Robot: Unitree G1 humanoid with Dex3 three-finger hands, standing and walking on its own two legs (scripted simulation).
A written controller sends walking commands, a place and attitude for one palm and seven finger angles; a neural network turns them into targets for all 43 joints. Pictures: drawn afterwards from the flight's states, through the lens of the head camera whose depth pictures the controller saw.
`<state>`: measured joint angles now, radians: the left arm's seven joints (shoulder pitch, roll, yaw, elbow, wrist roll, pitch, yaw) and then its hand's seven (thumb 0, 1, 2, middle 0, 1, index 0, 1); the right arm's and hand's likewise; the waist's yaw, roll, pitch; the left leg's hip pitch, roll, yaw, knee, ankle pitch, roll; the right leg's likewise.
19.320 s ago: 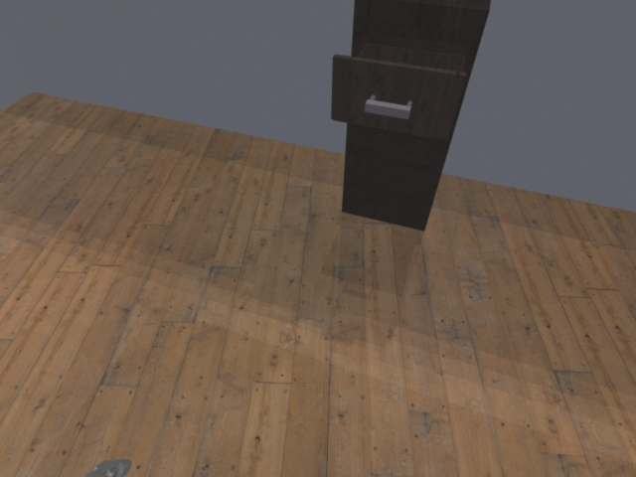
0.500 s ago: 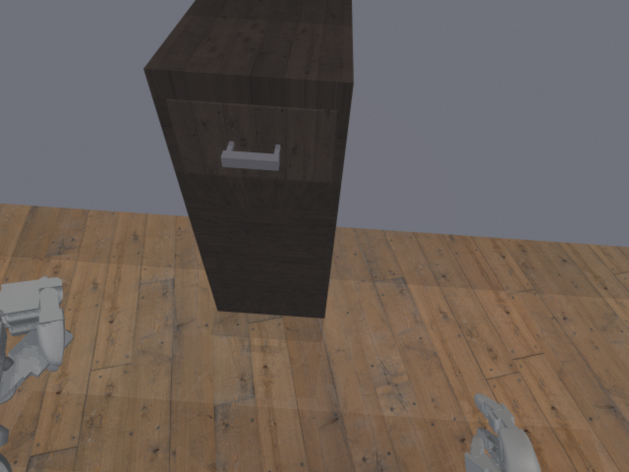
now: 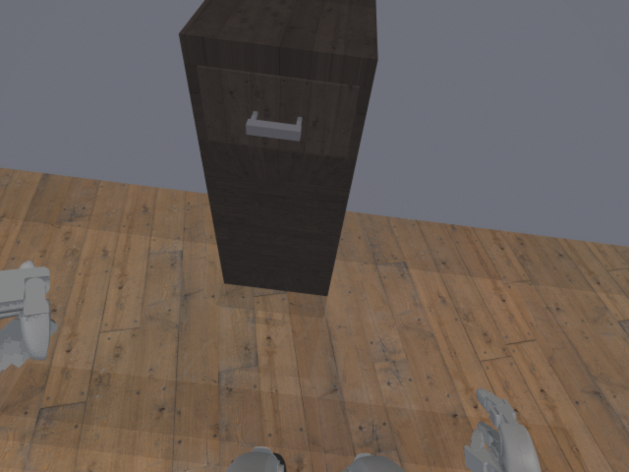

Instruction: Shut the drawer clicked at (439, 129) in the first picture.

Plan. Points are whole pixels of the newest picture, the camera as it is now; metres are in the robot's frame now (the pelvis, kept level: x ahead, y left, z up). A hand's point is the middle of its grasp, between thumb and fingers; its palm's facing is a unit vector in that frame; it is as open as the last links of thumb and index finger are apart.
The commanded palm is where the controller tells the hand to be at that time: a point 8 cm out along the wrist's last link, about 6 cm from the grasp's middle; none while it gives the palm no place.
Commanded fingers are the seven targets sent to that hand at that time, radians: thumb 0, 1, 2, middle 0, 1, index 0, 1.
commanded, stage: step back with the hand held close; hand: left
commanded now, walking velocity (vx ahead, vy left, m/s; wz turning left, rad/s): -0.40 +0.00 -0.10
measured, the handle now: (275, 124) +0.79 +0.11 -0.02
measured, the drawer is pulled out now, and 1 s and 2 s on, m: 0.00 0.00 0.00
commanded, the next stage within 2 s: stop stepping back and stand still in 0.14 s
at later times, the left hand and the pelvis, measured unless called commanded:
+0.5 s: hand out of the picture +0.10 +0.23 +0.19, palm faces +0.21 -0.87 -0.44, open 3.3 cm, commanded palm +0.02 +0.28 +0.19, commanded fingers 0.00 0.90 0.90 -1.40 -1.60 -1.40 -1.60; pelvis -0.14 +0.01 +0.00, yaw -7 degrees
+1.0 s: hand out of the picture -0.02 +0.24 +0.22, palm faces +0.20 -0.83 -0.51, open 3.3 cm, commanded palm -0.05 +0.30 +0.19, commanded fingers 0.00 0.90 0.90 -1.40 -1.60 -1.40 -1.60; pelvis -0.23 +0.04 +0.02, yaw -10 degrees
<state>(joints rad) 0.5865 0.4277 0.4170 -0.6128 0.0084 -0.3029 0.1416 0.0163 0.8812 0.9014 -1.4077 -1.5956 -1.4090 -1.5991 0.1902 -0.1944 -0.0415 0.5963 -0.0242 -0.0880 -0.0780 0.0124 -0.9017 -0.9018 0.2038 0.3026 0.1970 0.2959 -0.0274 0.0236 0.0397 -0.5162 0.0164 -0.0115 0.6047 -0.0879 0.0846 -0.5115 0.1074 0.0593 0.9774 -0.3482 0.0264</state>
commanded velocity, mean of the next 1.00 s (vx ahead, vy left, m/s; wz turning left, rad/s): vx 0.13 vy -0.04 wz -0.03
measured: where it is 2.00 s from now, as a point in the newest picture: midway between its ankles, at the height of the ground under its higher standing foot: outside the picture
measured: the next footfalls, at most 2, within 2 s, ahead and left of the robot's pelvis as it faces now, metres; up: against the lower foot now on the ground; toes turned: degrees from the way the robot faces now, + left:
right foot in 0.24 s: -0.13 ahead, -0.11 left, +0.01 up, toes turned -19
left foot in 0.72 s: -0.13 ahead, +0.17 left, +0.00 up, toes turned -8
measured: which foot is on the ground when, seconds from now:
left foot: down 0.00-0.48, up 0.50-0.70, down 0.72-1.00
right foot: up 0.00-0.22, down 0.24-0.72, up 0.74-1.00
